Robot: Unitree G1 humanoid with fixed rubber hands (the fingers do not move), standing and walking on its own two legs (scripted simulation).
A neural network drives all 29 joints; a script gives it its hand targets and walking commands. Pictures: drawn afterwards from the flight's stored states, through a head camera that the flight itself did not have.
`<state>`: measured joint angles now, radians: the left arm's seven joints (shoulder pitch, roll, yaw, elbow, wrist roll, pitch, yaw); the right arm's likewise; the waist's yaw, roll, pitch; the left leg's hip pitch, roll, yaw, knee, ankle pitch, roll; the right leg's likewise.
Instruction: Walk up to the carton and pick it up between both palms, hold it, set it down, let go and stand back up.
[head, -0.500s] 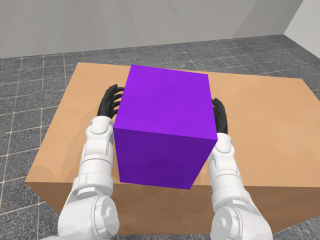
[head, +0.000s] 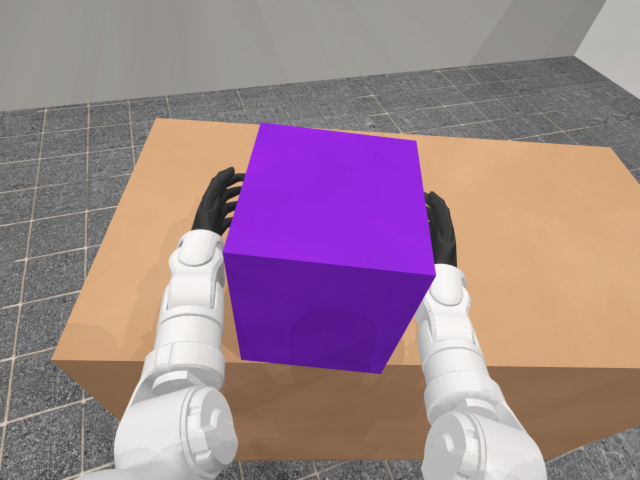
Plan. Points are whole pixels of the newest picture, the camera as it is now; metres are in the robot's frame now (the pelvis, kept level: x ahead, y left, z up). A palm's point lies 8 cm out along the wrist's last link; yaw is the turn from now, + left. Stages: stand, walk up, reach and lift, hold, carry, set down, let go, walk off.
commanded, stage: set down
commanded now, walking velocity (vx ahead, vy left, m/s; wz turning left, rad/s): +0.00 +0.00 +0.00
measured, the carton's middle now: (324, 255) +0.38 +0.02 +0.05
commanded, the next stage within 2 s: none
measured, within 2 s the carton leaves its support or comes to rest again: neither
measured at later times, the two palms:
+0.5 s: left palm (211, 221) +0.41 +0.18 +0.07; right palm (465, 247) +0.40 -0.17 +0.07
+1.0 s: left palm (192, 174) +0.41 +0.19 +0.16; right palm (489, 218) +0.39 -0.17 +0.14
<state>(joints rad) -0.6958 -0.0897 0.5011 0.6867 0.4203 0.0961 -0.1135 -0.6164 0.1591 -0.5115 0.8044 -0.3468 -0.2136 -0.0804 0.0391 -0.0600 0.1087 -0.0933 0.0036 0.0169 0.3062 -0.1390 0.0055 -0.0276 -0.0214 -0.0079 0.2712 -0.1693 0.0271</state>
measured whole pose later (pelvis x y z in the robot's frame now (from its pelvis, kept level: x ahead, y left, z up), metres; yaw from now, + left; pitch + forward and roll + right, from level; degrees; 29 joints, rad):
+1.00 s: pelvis -0.02 -0.01 -0.01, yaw -1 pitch +4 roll -1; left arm -0.83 0.33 0.07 0.64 -0.23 0.51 0.07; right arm -0.77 -0.18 0.00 0.64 0.37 0.33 -0.24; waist -0.02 -0.01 -0.06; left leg -0.36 0.04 0.01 0.46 -0.17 -0.01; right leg -0.29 0.02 -0.01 0.40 -0.19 0.01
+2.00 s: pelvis -0.02 -0.01 +0.00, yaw -2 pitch -3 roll +0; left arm -0.26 0.25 0.16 -0.01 -0.18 0.63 0.02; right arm -0.22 -0.15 0.00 0.05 0.31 0.38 -0.22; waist 0.01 -0.03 0.07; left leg -0.17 0.03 0.04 0.38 -0.15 -0.01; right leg -0.13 0.00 0.01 0.38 -0.19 0.00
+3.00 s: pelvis +0.01 -0.01 +0.00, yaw -2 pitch -4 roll +0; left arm 0.33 0.26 -0.02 0.04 -0.17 0.15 0.01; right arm 0.37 -0.11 0.03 0.06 0.13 0.04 -0.08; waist 0.06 -0.01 0.06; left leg -0.10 0.03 0.05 0.34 -0.18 -0.01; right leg -0.05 0.00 0.02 0.33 -0.21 0.01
